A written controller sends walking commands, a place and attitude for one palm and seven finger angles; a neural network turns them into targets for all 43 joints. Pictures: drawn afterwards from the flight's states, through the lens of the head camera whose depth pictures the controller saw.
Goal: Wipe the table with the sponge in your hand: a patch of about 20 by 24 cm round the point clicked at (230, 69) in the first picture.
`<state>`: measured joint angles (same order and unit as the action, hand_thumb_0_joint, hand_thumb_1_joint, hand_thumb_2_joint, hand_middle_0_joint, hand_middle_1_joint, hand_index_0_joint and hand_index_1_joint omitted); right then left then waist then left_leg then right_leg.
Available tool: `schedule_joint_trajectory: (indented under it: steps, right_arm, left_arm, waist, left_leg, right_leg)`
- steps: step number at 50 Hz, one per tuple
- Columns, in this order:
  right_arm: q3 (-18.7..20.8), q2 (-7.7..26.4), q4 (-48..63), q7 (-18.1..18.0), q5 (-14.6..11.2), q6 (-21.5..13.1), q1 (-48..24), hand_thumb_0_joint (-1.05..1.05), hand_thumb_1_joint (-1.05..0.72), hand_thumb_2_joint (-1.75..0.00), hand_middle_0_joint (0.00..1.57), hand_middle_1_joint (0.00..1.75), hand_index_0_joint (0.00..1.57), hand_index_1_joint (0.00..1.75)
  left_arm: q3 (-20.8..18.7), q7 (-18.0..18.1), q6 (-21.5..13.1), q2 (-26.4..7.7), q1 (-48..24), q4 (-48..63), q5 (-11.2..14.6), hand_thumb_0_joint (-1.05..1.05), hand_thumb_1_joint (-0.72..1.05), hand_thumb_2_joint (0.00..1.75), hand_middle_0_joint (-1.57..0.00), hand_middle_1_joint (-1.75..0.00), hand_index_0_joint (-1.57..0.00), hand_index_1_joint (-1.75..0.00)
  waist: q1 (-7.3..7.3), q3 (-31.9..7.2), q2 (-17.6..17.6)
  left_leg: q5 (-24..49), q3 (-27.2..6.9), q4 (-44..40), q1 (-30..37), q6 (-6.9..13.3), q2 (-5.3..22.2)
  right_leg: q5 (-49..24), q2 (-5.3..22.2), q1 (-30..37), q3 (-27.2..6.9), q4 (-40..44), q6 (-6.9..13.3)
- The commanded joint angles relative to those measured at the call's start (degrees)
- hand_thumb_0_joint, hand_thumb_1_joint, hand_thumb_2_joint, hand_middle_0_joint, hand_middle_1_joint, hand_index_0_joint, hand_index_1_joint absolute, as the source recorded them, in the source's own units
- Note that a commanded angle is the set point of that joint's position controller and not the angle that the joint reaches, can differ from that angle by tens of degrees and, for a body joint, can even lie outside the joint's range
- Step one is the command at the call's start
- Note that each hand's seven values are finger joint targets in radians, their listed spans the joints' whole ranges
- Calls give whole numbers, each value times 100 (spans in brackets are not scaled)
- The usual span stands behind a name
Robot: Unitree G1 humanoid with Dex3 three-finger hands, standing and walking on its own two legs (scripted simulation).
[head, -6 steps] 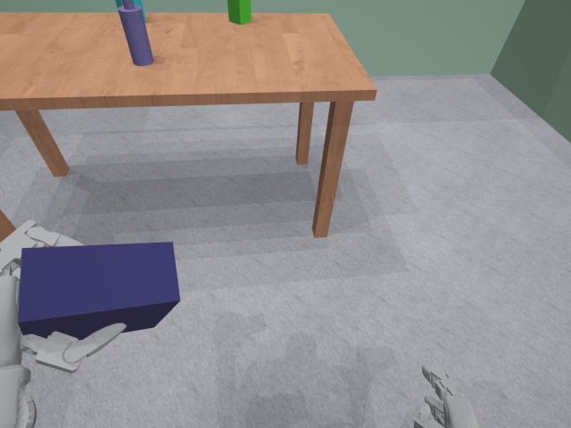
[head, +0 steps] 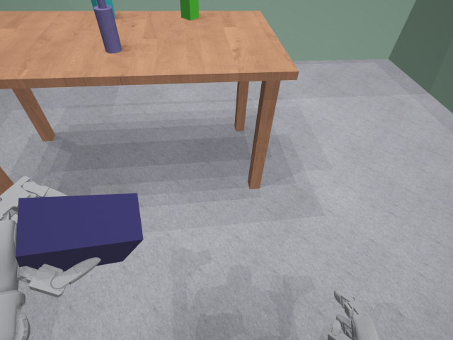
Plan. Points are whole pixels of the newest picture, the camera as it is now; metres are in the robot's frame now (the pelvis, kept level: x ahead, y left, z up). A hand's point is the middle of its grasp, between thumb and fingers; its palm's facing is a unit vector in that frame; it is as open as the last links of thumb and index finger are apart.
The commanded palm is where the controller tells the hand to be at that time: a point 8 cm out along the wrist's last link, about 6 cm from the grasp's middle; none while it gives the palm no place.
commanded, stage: stand and wait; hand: left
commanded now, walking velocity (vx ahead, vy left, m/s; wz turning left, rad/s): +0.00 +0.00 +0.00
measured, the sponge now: (98, 233) +0.23 +0.20 +0.13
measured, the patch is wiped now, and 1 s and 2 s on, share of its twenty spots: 0.00 0.00 0.00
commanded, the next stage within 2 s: look at it before walking up in 0.14 s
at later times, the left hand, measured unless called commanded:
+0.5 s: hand (55, 239) +0.21 +0.24 +0.15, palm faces +0.42 -0.82 -0.38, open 10.5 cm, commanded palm +0.15 +0.28 +0.18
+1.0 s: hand (33, 204) +0.24 +0.28 +0.17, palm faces +0.54 -0.72 -0.43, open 10.5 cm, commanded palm +0.18 +0.31 +0.18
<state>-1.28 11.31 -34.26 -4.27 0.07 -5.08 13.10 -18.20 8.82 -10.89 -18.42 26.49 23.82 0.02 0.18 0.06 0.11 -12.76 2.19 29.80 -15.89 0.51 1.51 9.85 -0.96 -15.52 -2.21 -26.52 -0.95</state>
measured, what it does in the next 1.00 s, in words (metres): lifts its right foot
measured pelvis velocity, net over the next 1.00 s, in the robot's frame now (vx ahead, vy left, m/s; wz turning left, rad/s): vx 0.08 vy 0.01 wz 0.22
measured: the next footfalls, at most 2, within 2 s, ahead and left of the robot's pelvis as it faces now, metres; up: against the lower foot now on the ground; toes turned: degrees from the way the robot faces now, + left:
right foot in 1.18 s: +0.27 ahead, -0.09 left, +0.00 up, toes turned +10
left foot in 1.68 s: +0.27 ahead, +0.12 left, +0.00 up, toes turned +43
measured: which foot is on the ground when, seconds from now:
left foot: down 0.00-1.00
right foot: down 0.00-0.80, up 0.82-1.00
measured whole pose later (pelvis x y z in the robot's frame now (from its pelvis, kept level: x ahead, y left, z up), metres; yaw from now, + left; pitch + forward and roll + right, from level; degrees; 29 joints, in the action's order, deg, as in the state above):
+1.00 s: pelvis +0.08 +0.01 +0.00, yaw +12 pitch +1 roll -2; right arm -1.0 7.3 -37.2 -2.0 0.4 -6.2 14.3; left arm -21.5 8.3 -12.1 -20.9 28.5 30.8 -0.2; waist -2.1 0.8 0.1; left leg -19.1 -2.3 32.3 -13.8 1.0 1.0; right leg 26.3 2.5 -30.5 3.6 -61.5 -3.1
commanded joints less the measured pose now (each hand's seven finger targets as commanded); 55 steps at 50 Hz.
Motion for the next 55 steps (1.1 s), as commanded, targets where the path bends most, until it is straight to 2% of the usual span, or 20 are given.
schedule_joint_trajectory:
  steps: [1, 9, 15, 19, 25, 29, 33, 35, 36, 37, 38, 39, 40, 41, 42, 43, 44, 46, 48, 55]
  right_arm:
    - [257, 670, 861, -55, -11, -294, -530, 0, -90, -90, 20, 30, 20, 30]
    - [260, 694, 878, -51, -21, -311, -542, 0, -90, -90, 20, 30, 20, 30]
    - [253, 679, 862, -46, -22, -316, -535, 0, -90, -90, 20, 30, 20, 30]
    - [273, 702, 862, -52, -24, -327, -554, 0, -90, -90, 20, 30, 20, 30]
    - [300, 696, 898, -91, 18, -237, -516, 0, -90, -90, 20, 30, 20, 30]
    - [316, 688, 812, -109, 26, -260, -429, 0, -90, -90, 20, 30, 20, 30]
    - [274, 631, 775, -108, 15, -217, -438, 0, -90, -90, 20, 30, 20, 30]
    - [254, 592, 733, -83, 22, -285, -417, 0, -90, -90, 20, 30, 20, 30]
    - [270, 553, 668, -59, 22, -313, -362, 0, -90, -90, 20, 30, 20, 30]
    - [275, 536, 655, -40, 16, -323, -387, 0, -90, -90, 20, 30, 20, 30]
    - [261, 509, 659, -49, 12, -312, -442, 0, -90, -90, 20, 30, 20, 30]
    - [260, 553, 659, -55, -9, -302, -410, 0, -90, -90, 20, 30, 20, 30]
    - [243, 607, 628, -53, -12, -310, -355, 0, -90, -90, 20, 30, 20, 30]
    - [307, 636, 605, -20, 8, -340, -281, 0, -90, -90, 20, 30, 20, 30]
    - [290, 555, 532, 40, 129, -375, -221, 0, -90, -90, 20, 30, 20, 30]
    - [381, 626, 447, 100, 97, -365, -273, 0, -90, -90, 20, 30, 20, 30]
    - [421, 631, 463, 124, 44, -392, -282, 0, -90, -90, 20, 30, 20, 30]
    - [461, 666, 399, 163, 9, -378, -256, 0, -90, -90, 20, 30, 20, 30]
    - [422, 616, 455, 185, 3, -388, -279, 0, -90, -90, 20, 30, 20, 30]
    - [391, 599, 527, -18, 36, -464, -416, 0, -90, -90, 20, 30, 20, 30]
  left_arm:
    - [-595, 99, -396, -940, -518, 1336, 75, 0, 10, 130, -120, -160, -120, -160]
    - [-583, 93, -406, -924, -532, 1357, 71, 0, 10, 130, -120, -160, -120, -160]
    - [-533, 89, -406, -901, -599, 1252, 63, 0, 10, 130, -120, -160, -120, -160]
    - [-585, 94, -411, -948, -621, 1290, 56, 0, 10, 130, -120, -160, -120, -160]
    - [-640, 194, -297, -1012, -532, 1541, 28, 0, 10, 130, -120, -160, -120, -160]
    - [-853, 240, -292, -1100, -348, 1631, 54, 0, 10, 130, -120, -160, -120, -160]
    - [-724, 179, -305, -1014, -526, 1475, 7, 0, 10, 130, -120, -160, -120, -160]
    - [-730, 184, -366, -1109, -840, 1621, -4, 0, 10, 130, -120, -160, -120, -160]
    - [-870, 215, -407, -1233, -814, 1575, 13, 0, 10, 130, -120, -160, -120, -160]
    - [-865, 224, -432, -1238, -867, 1651, 29, 0, 10, 130, -120, -160, -120, -160]
    - [-870, 224, -439, -1271, -890, 1742, 38, 0, 10, 130, -120, -160, -120, -160]
    - [-859, 190, -403, -1246, -847, 1837, 66, 0, 10, 130, -120, -160, -120, -160]
    - [-791, 158, -453, -1157, -794, 2022, 81, 0, 10, 130, -120, -160, -120, -160]
    - [-784, 153, -548, -1116, -707, 2131, 79, 0, 10, 130, -120, -160, -120, -160]
    - [-849, 153, -573, -1262, -750, 2072, -78, 0, 10, 130, -120, -160, -120, -160]
    - [-829, 110, -575, -1196, -697, 2065, -62, 0, 10, 130, -120, -160, -120, -160]
    - [-834, 85, -605, -1175, -622, 2204, -39, 0, 10, 130, -120, -160, -120, -160]
    - [-833, 39, -550, -1017, -42, 2057, 30, 0, 10, 130, -120, -160, -120, -160]
    - [-792, -1, -518, -914, 123, 2126, 77, 0, 10, 130, -120, -160, -120, -160]
    - [-839, -90, -416, -994, -208, 1575, 100, 0, 10, 130, -120, -160, -120, -160]
  waist:
    - [-13, -557, -337]
    - [-11, -466, -503]
    - [-16, -376, -198]
    - [-16, -421, -344]
    - [-80, -159, -378]
    - [-123, -519, -192]
    - [-112, 158, -56]
    - [-104, 115, 582]
    - [-87, -129, 891]
    - [-70, -244, 984]
    - [-99, -176, 727]
    - [-204, -152, -82]
    - [-289, -137, -1382]
    - [-361, -144, -2540]
    - [-332, -61, -1672]
    - [-296, -116, -929]
    - [-234, -319, -666]
    - [-137, -482, -1084]
    - [-124, -471, -1386]
    - [-33, -203, -1336]
  left_leg:
    - [-211, -276, -828, -187, 25, 353]
    - [-554, -334, -970, -341, 20, 372]
    - [-740, -300, -880, -354, 20, 326]
    - [-777, -305, -919, -322, 27, 328]
    - [-2484, -814, -781, -838, 342, 389]
    - [-1453, -974, -244, -815, 439, 357]
    - [-2530, -881, 95, -1711, 358, 167]
    - [-1826, -417, 790, -2069, 242, -12]
    - [-1364, -68, 1145, -1832, 163, -74]
    - [-1205, 139, 1149, -1399, 95, -73]
    - [-1111, 186, 736, -896, 101, -48]
    - [-944, -127, -27, -219, 231, 29]
    - [-541, -1345, -743, 531, 658, 617]
    - [586, -3671, -1274, 1227, 1258, 1694]
    - [1312, -4390, -1198, 1419, 1475, 2076]
    - [1830, -4086, -891, 1655, 1591, 2056]
    - [2269, -3634, -615, 2019, 1545, 1877]
    - [2087, -2589, -669, 1781, 1357, 1435]
    - [1758, -1991, -864, 1259, 1175, 1142]
    - [1066, -1504, -900, 503, 969, 1016]
  right_leg:
    - [-55, 244, 476, -157, 341, 77]
    - [163, 190, 460, -124, 321, 73]
    - [407, 244, 328, -218, 469, 77]
    - [446, 220, 324, -192, 466, 84]
    - [2339, 495, -89, -56, 144, 188]
    - [1619, 788, 233, -87, -324, 294]
    - [3184, 1079, -70, -579, 1, 461]
    - [2789, 1560, 516, -972, 175, 671]
    - [2338, 1910, 738, -1183, 256, 811]
    - [1899, 2122, 685, -1095, 148, 889]
    - [1474, 2057, 354, -800, -155, 810]
    - [1194, 1603, -218, -88, -1019, 515]
    - [1029, 769, -1148, 792, -2483, 47]
    - [2537, 178, -2353, 814, -3964, -212]
    - [2570, 491, -2875, 211, -4514, -105]
    - [2528, 580, -3119, -34, -4576, -120]
    - [2559, 549, -3234, 2, -4251, -150]
    - [1869, 512, -2814, 335, -3786, -223]
    - [1385, 450, -2244, 621, -3386, -258]
    - [1033, 197, -659, 1157, -1323, -290]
